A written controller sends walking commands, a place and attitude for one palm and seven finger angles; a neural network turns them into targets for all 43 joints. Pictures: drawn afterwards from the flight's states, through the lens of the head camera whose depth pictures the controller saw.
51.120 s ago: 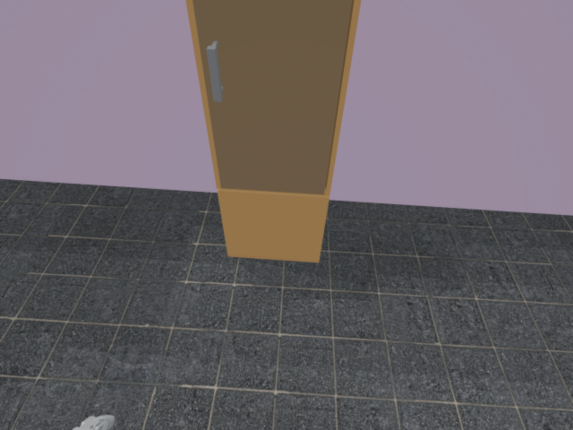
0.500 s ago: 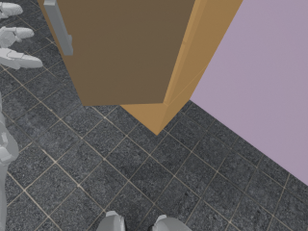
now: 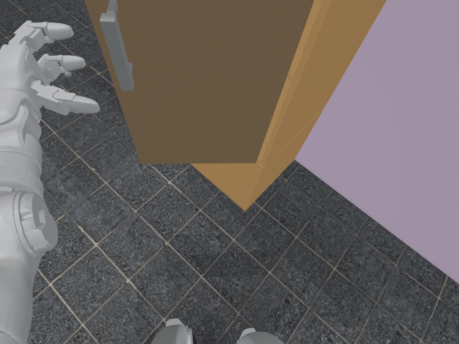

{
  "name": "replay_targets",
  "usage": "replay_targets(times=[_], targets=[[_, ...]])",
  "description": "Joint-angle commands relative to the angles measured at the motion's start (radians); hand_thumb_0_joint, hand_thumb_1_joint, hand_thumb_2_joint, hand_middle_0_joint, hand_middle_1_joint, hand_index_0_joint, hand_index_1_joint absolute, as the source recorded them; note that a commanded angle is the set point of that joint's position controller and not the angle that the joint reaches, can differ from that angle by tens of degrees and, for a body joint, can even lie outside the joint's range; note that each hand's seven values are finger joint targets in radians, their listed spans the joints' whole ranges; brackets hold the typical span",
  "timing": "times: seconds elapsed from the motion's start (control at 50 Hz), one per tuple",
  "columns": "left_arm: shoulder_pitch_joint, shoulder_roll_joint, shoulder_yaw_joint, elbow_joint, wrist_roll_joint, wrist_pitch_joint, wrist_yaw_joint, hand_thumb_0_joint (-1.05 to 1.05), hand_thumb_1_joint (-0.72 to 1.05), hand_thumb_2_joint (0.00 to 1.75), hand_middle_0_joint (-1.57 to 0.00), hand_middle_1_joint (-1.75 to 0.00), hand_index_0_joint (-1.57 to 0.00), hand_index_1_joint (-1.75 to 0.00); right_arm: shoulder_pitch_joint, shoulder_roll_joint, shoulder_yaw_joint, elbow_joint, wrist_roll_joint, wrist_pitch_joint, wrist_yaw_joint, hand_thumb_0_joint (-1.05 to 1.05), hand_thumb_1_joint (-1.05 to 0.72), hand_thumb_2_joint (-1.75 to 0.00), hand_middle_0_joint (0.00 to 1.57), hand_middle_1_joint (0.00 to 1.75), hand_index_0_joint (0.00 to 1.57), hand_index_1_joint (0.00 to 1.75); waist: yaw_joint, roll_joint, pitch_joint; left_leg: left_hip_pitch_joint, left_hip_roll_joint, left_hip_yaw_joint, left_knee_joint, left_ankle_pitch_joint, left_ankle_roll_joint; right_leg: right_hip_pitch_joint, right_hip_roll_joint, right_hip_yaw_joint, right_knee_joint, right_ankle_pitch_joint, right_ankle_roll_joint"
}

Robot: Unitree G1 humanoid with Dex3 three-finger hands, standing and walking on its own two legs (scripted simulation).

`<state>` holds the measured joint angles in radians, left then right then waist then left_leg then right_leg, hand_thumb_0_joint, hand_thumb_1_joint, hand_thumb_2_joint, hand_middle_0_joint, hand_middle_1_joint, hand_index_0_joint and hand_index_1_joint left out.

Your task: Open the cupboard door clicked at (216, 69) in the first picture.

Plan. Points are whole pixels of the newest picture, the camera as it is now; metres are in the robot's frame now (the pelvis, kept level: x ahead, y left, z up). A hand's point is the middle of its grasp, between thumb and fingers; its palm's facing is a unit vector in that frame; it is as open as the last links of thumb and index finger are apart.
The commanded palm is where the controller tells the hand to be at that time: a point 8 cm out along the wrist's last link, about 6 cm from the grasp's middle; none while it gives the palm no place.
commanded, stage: slide the fingers in behind the handle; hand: left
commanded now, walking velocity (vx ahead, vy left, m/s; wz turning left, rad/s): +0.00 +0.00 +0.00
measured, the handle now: (120, 48) +0.59 +0.13 +0.13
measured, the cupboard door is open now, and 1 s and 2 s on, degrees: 46 46 46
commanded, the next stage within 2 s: close the thumb around the handle in 1.50 s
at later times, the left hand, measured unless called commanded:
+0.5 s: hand (98, 69) +0.54 +0.17 +0.13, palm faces +0.00 -1.00 +0.00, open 14.0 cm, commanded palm +0.52 +0.20 +0.12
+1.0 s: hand (112, 74) +0.53 +0.14 +0.13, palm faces -0.01 -1.00 +0.00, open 14.0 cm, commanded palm +0.51 +0.18 +0.12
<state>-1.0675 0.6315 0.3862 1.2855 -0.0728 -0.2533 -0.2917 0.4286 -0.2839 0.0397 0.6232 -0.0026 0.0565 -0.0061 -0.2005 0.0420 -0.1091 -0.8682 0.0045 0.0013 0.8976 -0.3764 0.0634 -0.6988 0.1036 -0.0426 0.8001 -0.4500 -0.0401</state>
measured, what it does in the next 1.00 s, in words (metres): stands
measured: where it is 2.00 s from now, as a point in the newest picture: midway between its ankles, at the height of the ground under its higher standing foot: outside the picture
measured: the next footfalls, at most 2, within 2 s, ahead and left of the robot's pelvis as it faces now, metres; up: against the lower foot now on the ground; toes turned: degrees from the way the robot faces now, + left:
none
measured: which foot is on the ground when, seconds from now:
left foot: down 0.00-1.00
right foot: down 0.00-1.00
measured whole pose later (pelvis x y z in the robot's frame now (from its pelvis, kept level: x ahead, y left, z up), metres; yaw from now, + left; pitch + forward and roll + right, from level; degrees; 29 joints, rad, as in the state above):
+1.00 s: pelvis +0.00 -0.02 +0.00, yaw +1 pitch +19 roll -3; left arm -1.07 0.50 0.32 1.25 -0.07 -0.28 -0.18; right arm 0.44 -0.28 0.02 0.65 -0.01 0.03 0.02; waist -0.20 0.04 -0.11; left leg -0.85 0.01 -0.01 0.89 -0.37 0.04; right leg -0.70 0.11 -0.05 0.82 -0.46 -0.06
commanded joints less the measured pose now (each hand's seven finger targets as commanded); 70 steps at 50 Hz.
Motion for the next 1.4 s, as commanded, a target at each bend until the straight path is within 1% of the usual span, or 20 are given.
replay_targets(times=[0.0, 0.06, 0.1, 0.18, 0.24, 0.32, 0.44, 0.58, 0.62, 0.68, 0.74, 0.86, 0.92, 0.98, 1.06, 1.08, 1.18, 1.26, 1.34, 1.38], targets=[[-0.534, 0.209, -0.007, -0.214, -0.022, -0.096, -0.007, 0.0, -0.5, 0.3, -0.3, -1.2, -0.3, -1.2, 0.214, -0.206, -0.073, -0.003, 0.004, -0.017, -0.013, 0.0, -0.9, -0.9, 0.2, 0.3, 0.2, 0.3, -0.035, 0.144, -0.438, 0.606, 0.04, -0.13, -0.032, 0.458, -0.025, -0.12, -0.012, 0.022, -0.077, 0.347, 0.013], [-0.564, 0.142, -0.058, -0.154, -0.029, -0.061, -0.009, 0.0, -0.5, 0.3, -0.3, -1.2, -0.3, -1.2, 0.217, -0.204, -0.067, 0.005, 0.006, -0.023, -0.016, 0.0, -0.9, -0.9, 0.2, 0.3, 0.2, 0.3, -0.06, 0.129, -0.382, 0.568, 0.035, -0.13, -0.037, 0.399, -0.018, -0.147, -0.017, 0.019, -0.087, 0.306, 0.014], [-0.582, 0.192, -0.035, -0.116, -0.016, -0.036, 0.002, 0.0, -0.5, 0.3, -0.3, -1.2, -0.3, -1.2, 0.22, -0.212, -0.064, 0.008, 0.007, -0.024, -0.02, 0.0, -0.9, -0.9, 0.2, 0.3, 0.2, 0.3, -0.061, 0.126, -0.365, 0.534, 0.039, -0.134, -0.04, 0.351, -0.018, -0.165, -0.021, 0.02, -0.087, 0.268, 0.016], [-0.658, 0.189, -0.024, -0.235, -0.007, -0.074, 0.041, 0.0, -0.5, 0.3, -0.3, -1.2, -0.3, -1.2, 0.236, -0.205, -0.068, 0.009, -0.009, -0.038, -0.011, 0.0, -0.9, -0.9, 0.2, 0.3, 0.2, 0.3, -0.045, 0.219, -0.484, 0.632, 0.045, -0.155, -0.027, 0.443, -0.032, -0.177, -0.019, 0.015, -0.064, 0.292, 0.007], [-0.629, 0.173, -0.014, -0.26, -0.005, -0.1, 0.059, 0.0, -0.5, 0.3, -0.3, -1.2, -0.3, -1.2, 0.238, -0.201, -0.074, 0.011, -0.015, -0.042, 0.001, 0.0, -0.9, -0.9, 0.2, 0.3, 0.2, 0.3, -0.033, 0.225, -0.537, 0.665, 0.045, -0.158, -0.015, 0.496, -0.039, -0.164, -0.012, 0.012, -0.053, 0.314, 0.006], [-0.553, 0.19, 0.01, -0.189, 0.004, -0.062, 0.076, 0.0, -0.5, 0.3, -0.3, -1.2, -0.3, -1.2, 0.25, -0.206, -0.072, 0.006, -0.012, -0.031, 0.005, 0.0, -0.9, -0.9, 0.2, 0.3, 0.2, 0.3, -0.027, 0.137, -0.491, 0.561, 0.034, -0.127, -0.025, 0.456, -0.022, -0.089, -0.011, 0.016, -0.063, 0.355, 0.013], [-0.524, 0.177, -0.003, -0.206, 0.012, -0.054, 0.083, 0.0, -0.5, 0.3, -0.3, -1.2, -0.3, -1.2, 0.251, -0.199, -0.073, -0.006, -0.007, -0.024, 0.007, 0.0, -0.9, -0.9, 0.2, 0.3, 0.2, 0.3, -0.027, 0.122, -0.435, 0.516, 0.027, -0.102, -0.037, 0.418, -0.014, -0.053, -0.008, 0.027, -0.083, 0.375, 0.015], [-0.523, 0.114, -0.028, -0.254, -0.015, -0.085, 0.069, 0.0, -0.5, 0.3, -0.3, -1.2, -0.3, -1.2, 0.248, -0.187, -0.079, 0.0, -0.006, -0.034, 0.011, 0.0, -0.9, -0.9, 0.2, 0.3, 0.2, 0.3, -0.024, 0.132, -0.457, 0.549, 0.021, -0.092, -0.037, 0.452, -0.012, -0.031, -0.007, 0.032, -0.082, 0.43, 0.016], [-0.484, 0.157, 0.007, -0.229, -0.013, -0.08, 0.076, 0.0, -0.5, 0.3, -0.3, -1.2, -0.3, -1.2, 0.245, -0.192, -0.077, -0.001, -0.005, -0.03, 0.011, 0.0, -0.9, -0.9, 0.2, 0.3, 0.2, 0.3, -0.014, 0.117, -0.436, 0.523, 0.022, -0.09, -0.039, 0.443, -0.013, -0.022, -0.01, 0.033, -0.081, 0.424, 0.015], [-0.476, 0.101, -0.028, -0.229, -0.012, -0.073, 0.084, 0.0, -0.5, 0.3, -0.3, -1.2, -0.3, -1.2, 0.236, -0.183, -0.077, -0.009, -0.003, -0.032, 0.016, 0.0, -0.9, -0.9, 0.2, 0.3, 0.2, 0.3, -0.016, 0.106, -0.434, 0.517, 0.015, -0.08, -0.037, 0.444, -0.009, -0.014, -0.013, 0.035, -0.08, 0.448, 0.019], [-0.48, 0.126, -0.01, -0.218, -0.009, -0.065, 0.097, 0.0, -0.5, 0.3, -0.3, -1.2, -0.3, -1.2, 0.231, -0.186, -0.078, -0.013, -0.002, -0.03, 0.016, 0.0, -0.9, -0.9, 0.2, 0.3, 0.2, 0.3, -0.016, 0.071, -0.406, 0.468, 0.011, -0.074, -0.044, 0.397, -0.005, 0.016, -0.016, 0.043, -0.088, 0.438, 0.022], [-0.532, 0.125, -0.005, -0.294, -0.014, -0.111, 0.112, 0.0, -0.5, 0.3, -0.3, -1.2, -0.3, -1.2, 0.22, -0.179, -0.078, -0.014, -0.002, -0.039, 0.015, 0.0, -0.9, -0.9, 0.2, 0.3, 0.2, 0.3, -0.016, 0.089, -0.466, 0.5, 0.005, -0.07, -0.028, 0.432, -0.003, 0.044, -0.02, 0.053, -0.073, 0.494, 0.021], [-0.524, 0.038, -0.075, -0.258, -0.009, -0.103, 0.108, 0.0, -0.5, 0.3, -0.3, -1.2, -0.3, -1.2, 0.204, -0.174, -0.079, -0.007, 0.001, -0.041, 0.02, 0.0, -0.9, -0.9, 0.2, 0.3, 0.2, 0.3, -0.029, 0.102, -0.433, 0.512, 0.005, -0.076, -0.029, 0.413, -0.008, -0.006, -0.019, 0.047, -0.077, 0.46, 0.022], [-0.523, 0.048, -0.063, -0.214, -0.012, -0.082, 0.113, 0.0, -0.5, 0.3, -0.3, -1.2, -0.3, -1.2, 0.207, -0.181, -0.079, 0.003, 0.001, -0.041, 0.018, 0.0, -0.9, -0.9, 0.2, 0.3, 0.2, 0.3, -0.03, 0.097, -0.409, 0.502, 0.005, -0.078, -0.032, 0.385, -0.007, -0.024, -0.021, 0.047, -0.084, 0.429, 0.02], [-0.577, -0.02, -0.107, -0.24, -0.027, -0.078, 0.12, 0.0, -0.5, 0.3, -0.3, -1.2, -0.3, -1.2, 0.214, -0.176, -0.08, 0.004, -0.003, -0.052, 0.02, 0.0, -0.9, -0.9, 0.2, 0.3, 0.2, 0.3, -0.046, 0.084, -0.424, 0.514, 0.003, -0.087, -0.036, 0.388, -0.005, -0.025, -0.021, 0.04, -0.083, 0.42, 0.018], [-0.549, 0.029, -0.065, -0.229, -0.022, -0.08, 0.124, 0.0, -0.5, 0.3, -0.3, -1.2, -0.3, -1.2, 0.209, -0.182, -0.082, 0.007, -0.002, -0.052, 0.019, 0.0, -0.9, -0.9, 0.2, 0.3, 0.2, 0.3, -0.029, 0.092, -0.445, 0.518, 0.006, -0.085, -0.031, 0.397, -0.008, -0.022, -0.022, 0.046, -0.08, 0.429, 0.018], [-0.564, 0.045, -0.056, -0.237, -0.004, -0.102, 0.151, 0.0, -0.5, 0.3, -0.3, -1.2, -0.3, -1.2, 0.214, -0.176, -0.076, 0.002, -0.007, -0.055, 0.024, 0.0, -0.9, -0.9, 0.2, 0.3, 0.2, 0.3, -0.021, 0.101, -0.467, 0.499, 0.001, -0.086, -0.029, 0.409, -0.009, -0.008, -0.022, 0.046, -0.063, 0.438, 0.018], [-0.547, 0.131, 0.014, -0.209, 0.011, -0.101, 0.174, 0.0, -0.5, 0.3, -0.3, -1.2, -0.3, -1.2, 0.231, -0.182, -0.072, -0.001, -0.013, -0.051, 0.022, 0.0, -0.9, -0.9, 0.2, 0.3, 0.2, 0.3, -0.013, 0.058, -0.454, 0.434, -0.002, -0.075, -0.029, 0.394, -0.003, 0.045, -0.025, 0.054, -0.063, 0.46, 0.022], [-0.551, 0.129, -0.004, -0.22, 0.026, -0.093, 0.166, 0.0, -0.5, 0.3, -0.3, -1.2, -0.3, -1.2, 0.23, -0.179, -0.074, -0.016, -0.009, -0.048, 0.021, 0.0, -0.9, -0.9, 0.2, 0.3, 0.2, 0.3, -0.019, 0.057, -0.463, 0.414, -0.005, -0.06, -0.035, 0.376, -0.001, 0.078, -0.027, 0.065, -0.071, 0.489, 0.029], [-0.515, 0.15, 0.022, -0.249, 0.02, -0.11, 0.155, 0.0, -0.5, 0.3, -0.3, -1.2, -0.3, -1.2, 0.232, -0.179, -0.077, -0.019, -0.008, -0.049, 0.019, 0.0, -0.9, -0.9, 0.2, 0.3, 0.2, 0.3, 0.002, 0.076, -0.512, 0.459, -0.003, -0.06, -0.034, 0.428, -0.004, 0.098, -0.025, 0.063, -0.066, 0.534, 0.025]])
